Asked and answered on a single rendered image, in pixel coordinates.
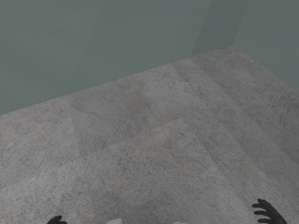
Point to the right robot hand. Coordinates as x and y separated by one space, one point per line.
275 216

